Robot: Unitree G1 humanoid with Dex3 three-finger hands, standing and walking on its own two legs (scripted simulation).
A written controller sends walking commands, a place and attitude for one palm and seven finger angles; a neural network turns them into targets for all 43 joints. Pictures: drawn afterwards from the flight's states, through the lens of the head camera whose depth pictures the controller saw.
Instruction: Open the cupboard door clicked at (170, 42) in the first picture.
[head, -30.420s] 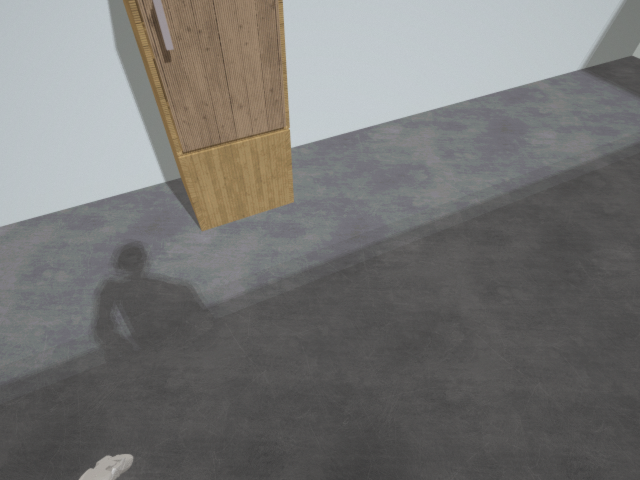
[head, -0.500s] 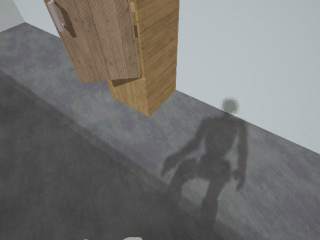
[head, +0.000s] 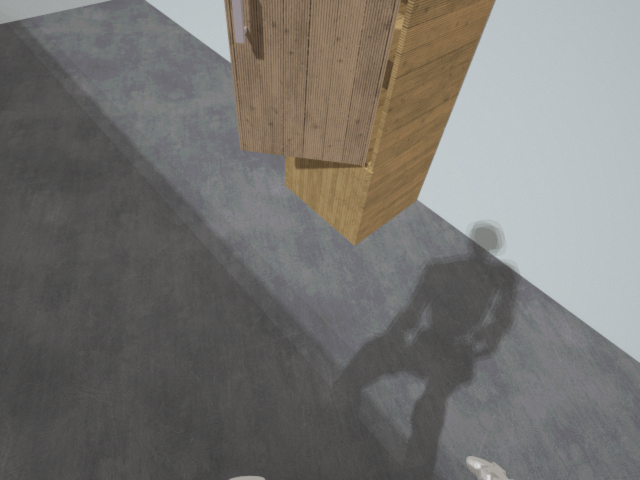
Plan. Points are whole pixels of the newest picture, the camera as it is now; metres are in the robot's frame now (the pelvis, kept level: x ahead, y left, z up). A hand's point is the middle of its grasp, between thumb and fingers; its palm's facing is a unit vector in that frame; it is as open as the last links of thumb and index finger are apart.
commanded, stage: take the last steps up to it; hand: left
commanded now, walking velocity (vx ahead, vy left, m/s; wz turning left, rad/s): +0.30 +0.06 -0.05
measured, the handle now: (240, 8) +1.00 +0.30 +0.09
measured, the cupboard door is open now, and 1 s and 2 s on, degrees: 42 42 42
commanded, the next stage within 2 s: come to a stop and stand still in 0.94 s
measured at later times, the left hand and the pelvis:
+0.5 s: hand (236, 335) +0.34 +0.17 -0.16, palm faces -0.09 -0.98 -0.16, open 7.4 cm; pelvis +0.18 +0.01 -0.01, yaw -1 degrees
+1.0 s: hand (198, 335) +0.34 +0.24 -0.17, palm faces +0.02 -0.99 -0.15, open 7.4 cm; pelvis +0.37 +0.06 +0.01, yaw -4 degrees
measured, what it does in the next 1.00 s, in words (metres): walks ahead: right foot, then left foot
